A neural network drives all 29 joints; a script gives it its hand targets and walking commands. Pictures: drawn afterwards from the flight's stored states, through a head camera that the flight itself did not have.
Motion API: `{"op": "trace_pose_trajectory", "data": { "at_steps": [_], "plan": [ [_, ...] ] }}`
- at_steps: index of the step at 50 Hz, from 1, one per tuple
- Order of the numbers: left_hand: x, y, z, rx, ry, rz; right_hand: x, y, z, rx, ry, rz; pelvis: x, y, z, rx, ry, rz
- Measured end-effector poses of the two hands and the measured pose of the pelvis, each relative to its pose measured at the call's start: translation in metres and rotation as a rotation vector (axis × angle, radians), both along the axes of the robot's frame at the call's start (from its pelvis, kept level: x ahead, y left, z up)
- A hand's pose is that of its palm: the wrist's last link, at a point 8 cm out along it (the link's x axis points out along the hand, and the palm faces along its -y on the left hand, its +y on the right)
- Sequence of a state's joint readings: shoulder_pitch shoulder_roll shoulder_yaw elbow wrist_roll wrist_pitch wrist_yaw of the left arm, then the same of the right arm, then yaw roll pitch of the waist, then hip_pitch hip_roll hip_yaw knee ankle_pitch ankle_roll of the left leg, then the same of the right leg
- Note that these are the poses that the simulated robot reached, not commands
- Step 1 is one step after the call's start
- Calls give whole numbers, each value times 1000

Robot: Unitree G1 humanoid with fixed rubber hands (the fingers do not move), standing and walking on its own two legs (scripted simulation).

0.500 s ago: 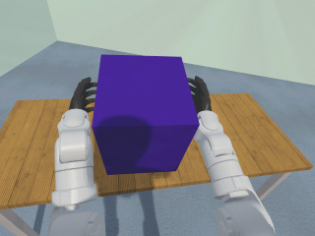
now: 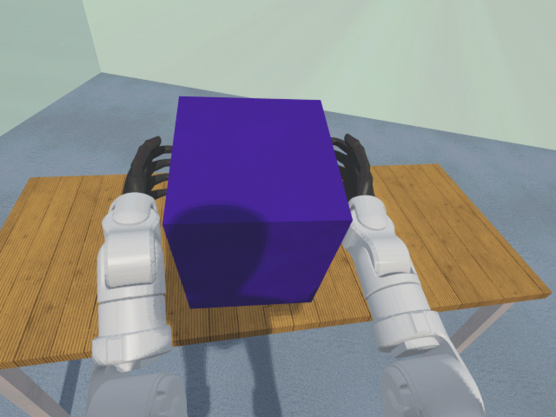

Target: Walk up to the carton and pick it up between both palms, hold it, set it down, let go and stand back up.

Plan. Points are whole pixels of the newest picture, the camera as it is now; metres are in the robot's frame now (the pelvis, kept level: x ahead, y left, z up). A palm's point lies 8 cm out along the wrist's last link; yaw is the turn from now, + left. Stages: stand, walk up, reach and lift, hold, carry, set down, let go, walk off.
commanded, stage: hold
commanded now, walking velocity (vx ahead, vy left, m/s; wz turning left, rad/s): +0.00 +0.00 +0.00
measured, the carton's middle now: (252, 209) +0.38 +0.01 +0.12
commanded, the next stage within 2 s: none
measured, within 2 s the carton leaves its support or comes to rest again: neither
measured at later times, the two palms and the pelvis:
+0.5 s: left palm (140, 195) +0.35 +0.16 +0.17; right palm (354, 191) +0.36 -0.14 +0.18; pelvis +0.00 +0.00 +0.00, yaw +0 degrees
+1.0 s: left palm (141, 195) +0.35 +0.15 +0.18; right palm (356, 191) +0.36 -0.14 +0.18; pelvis +0.00 +0.00 +0.00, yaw +0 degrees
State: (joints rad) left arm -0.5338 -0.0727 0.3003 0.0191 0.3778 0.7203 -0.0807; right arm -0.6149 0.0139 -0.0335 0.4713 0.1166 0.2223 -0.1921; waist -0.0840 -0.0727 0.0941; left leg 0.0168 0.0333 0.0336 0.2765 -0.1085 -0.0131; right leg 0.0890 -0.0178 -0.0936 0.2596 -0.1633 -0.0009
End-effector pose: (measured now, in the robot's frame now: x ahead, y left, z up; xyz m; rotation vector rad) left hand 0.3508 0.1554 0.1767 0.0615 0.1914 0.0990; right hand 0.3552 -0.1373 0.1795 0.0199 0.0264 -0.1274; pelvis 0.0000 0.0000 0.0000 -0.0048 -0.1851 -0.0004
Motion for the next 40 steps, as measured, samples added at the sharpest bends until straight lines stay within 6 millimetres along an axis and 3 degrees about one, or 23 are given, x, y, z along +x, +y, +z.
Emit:
{"op": "trace_pose_trajectory", "data": {
  "at_steps": [40],
  "plan": [
    [2, -1, -2, -6, 7, 0, 1, -1, -2, -3, 8, -1, 2, 1, 0, 0, 0, -3]
  ]
}}
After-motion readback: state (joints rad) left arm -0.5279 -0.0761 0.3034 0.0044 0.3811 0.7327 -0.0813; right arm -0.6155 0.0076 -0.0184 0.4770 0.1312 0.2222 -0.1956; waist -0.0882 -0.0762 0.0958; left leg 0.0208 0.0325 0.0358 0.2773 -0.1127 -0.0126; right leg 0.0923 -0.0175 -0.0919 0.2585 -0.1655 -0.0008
